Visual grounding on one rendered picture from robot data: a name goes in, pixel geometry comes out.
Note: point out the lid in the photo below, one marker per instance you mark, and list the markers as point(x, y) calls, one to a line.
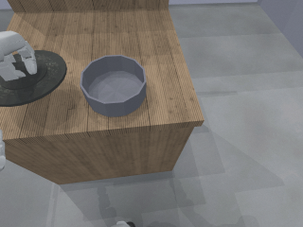
point(51, 71)

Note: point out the knob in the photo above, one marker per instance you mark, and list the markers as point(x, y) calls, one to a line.
point(20, 65)

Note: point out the table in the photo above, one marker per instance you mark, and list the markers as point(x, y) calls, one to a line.
point(59, 137)

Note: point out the robot left hand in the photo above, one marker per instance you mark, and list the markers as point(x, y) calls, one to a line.
point(11, 41)

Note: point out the pot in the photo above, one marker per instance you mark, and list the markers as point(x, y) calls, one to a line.
point(114, 85)

